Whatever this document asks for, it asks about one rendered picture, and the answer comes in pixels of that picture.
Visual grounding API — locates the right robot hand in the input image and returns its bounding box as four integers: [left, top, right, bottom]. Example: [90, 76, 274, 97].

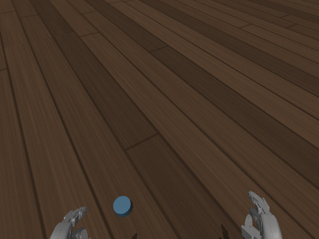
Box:
[241, 191, 283, 239]

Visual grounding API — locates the left robot hand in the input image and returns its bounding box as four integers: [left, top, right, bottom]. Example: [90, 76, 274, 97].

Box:
[50, 207, 91, 239]

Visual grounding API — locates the tin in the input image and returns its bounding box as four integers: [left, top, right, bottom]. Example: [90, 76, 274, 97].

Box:
[113, 196, 132, 217]

